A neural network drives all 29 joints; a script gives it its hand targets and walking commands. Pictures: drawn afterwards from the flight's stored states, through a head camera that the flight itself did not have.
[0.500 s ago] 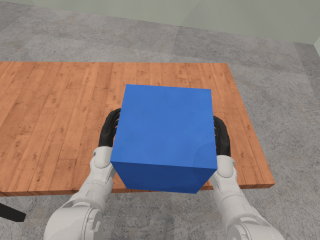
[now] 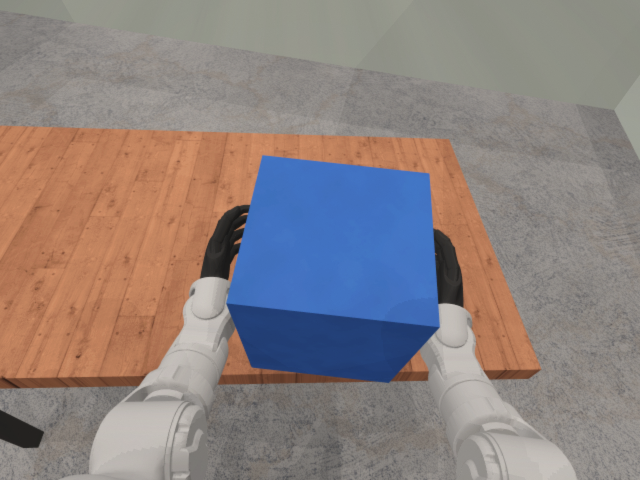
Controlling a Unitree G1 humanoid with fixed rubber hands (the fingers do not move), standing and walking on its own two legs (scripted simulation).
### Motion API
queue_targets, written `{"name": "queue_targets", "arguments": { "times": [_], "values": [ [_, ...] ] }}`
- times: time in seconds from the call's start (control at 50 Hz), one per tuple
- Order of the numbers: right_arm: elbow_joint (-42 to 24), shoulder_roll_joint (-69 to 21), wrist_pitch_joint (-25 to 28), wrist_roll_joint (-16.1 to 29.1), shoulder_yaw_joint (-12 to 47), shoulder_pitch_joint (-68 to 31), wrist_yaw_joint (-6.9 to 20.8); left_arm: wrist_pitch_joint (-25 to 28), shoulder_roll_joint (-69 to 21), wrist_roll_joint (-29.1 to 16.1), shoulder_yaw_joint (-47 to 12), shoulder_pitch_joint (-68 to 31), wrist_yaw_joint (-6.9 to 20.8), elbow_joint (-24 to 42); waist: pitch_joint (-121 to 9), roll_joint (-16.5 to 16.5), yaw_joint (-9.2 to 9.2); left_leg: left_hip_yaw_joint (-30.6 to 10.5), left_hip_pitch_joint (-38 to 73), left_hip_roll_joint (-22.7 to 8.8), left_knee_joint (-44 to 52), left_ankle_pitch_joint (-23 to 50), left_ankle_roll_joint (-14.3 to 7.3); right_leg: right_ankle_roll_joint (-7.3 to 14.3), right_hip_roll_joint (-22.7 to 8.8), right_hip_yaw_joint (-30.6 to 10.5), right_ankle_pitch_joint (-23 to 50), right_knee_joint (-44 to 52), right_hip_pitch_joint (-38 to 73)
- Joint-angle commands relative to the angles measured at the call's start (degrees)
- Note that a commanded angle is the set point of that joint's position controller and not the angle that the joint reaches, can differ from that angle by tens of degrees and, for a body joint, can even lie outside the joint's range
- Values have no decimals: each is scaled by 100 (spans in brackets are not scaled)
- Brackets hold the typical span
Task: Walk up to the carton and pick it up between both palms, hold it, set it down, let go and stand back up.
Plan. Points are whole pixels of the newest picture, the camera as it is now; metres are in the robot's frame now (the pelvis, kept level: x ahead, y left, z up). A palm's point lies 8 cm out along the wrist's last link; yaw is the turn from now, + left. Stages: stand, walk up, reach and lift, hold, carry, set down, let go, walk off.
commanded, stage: reach and lift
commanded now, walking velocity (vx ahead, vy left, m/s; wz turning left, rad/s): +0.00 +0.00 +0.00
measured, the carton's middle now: (331, 280) +0.38 +0.01 +0.02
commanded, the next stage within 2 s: hold in 2.00 s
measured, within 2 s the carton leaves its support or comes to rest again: neither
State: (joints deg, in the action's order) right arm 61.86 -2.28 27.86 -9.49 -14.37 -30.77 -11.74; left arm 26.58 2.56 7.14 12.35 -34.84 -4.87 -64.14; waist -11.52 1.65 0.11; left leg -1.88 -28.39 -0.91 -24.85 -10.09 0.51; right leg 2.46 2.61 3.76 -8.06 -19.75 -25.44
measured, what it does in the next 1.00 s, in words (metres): stands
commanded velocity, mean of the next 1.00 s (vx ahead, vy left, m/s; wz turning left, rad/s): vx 0.00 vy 0.00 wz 0.00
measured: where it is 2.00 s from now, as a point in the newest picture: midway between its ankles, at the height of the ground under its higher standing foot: outside the picture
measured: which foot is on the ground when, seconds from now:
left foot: down 0.00-1.00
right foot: down 0.00-1.00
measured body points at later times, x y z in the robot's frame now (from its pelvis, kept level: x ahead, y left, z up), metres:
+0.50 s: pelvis +0.00 +0.00 +0.00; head -0.02 +0.02 +0.45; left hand +0.39 +0.16 +0.12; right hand +0.37 -0.15 +0.11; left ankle +0.01 +0.12 -0.74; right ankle +0.00 -0.09 -0.74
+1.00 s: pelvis -0.01 +0.01 +0.00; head -0.05 +0.03 +0.45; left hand +0.37 +0.16 +0.17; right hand +0.35 -0.14 +0.14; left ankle +0.01 +0.12 -0.74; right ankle +0.00 -0.09 -0.74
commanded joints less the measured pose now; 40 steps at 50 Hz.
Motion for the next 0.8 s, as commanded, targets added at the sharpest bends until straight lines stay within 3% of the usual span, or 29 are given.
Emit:
{"name": "queue_targets", "arguments": {
  "times": [0.0,0.18,0.3,0.38,0.46,0.52,0.62,0.78],
  "values": [
    [-1243,-3849,400,-628,2551,-4018,979,201,-4157,364,-2099,-3996,554,1216,-3493,-518,0,229,1685,94,-32,2062,379,-167,-148,-104,1814,-96,1707],
    [-2419,-4038,-611,401,3589,-4092,848,-543,-4373,-110,-2752,-4041,564,2148,-3181,-427,-107,33,1794,155,-48,2130,316,-218,-119,-281,1762,-87,1960],
    [-3521,-4008,-1640,1244,4155,-4219,727,-1629,-4383,-322,-3054,-3800,647,3118,-2710,-258,-170,-85,1803,234,-5,2056,200,-294,-132,-414,1709,-36,2291],
    [-4417,-3938,-2342,1712,4435,-4207,647,-2561,-4394,-428,-3276,-3506,693,4104,-2508,-212,-239,-165,2046,316,11,2224,181,-343,-92,-443,1974,-16,2576],
    [-5045,-3762,-2906,1948,4388,-4246,547,-3443,-4234,-464,-3351,-3329,813,4893,-2063,-205,-351,-219,2173,365,159,1907,123,-409,-126,-450,1981,23,2762],
    [-5262,-3582,-3159,1964,4206,-4384,530,-3900,-4089,-456,-3319,-3341,909,5107,-1823,-248,-397,-222,2271,384,258,1637,108,-438,-152,-403,1856,59,2780],
    [-5398,-3355,-3352,2059,3986,-4510,543,-4371,-4080,-375,-3318,-3216,992,5278,-1678,-499,-476,-253,2628,357,225,1802,216,-400,-107,-288,1841,120,2704],
    [-5472,-3096,-3594,2141,3722,-4801,625,-4943,-4044,-267,-3182,-3107,1049,5345,-1381,-445,-530,-210,2870,314,301,1587,255,-382,-21,-130,1370,249,2554]
  ]
}}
